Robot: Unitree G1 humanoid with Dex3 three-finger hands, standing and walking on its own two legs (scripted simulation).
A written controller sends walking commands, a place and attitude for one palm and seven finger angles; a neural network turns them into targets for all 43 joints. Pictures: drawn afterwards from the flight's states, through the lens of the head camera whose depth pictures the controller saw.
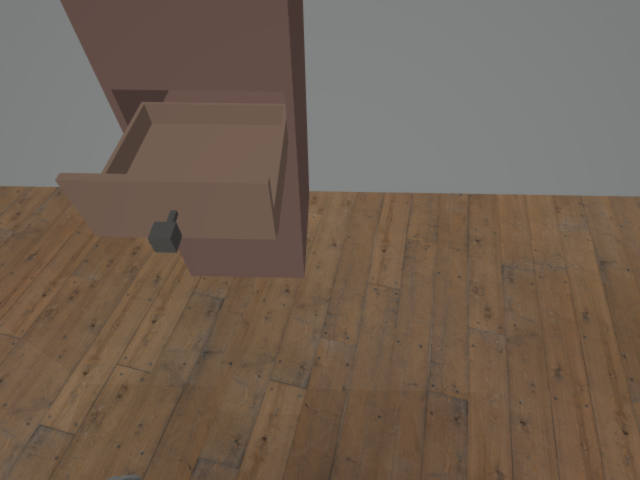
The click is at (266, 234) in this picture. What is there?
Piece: drawer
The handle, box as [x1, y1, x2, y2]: [148, 210, 181, 252]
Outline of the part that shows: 176,210 170,210 167,220 165,222 153,223 148,239 155,251 176,252 181,237 181,234 175,222 177,216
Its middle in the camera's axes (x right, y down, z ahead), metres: -0.29 -0.02 +0.74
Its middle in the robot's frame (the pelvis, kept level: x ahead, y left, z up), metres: +0.54 +0.32 -0.09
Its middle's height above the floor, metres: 0.69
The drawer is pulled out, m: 0.30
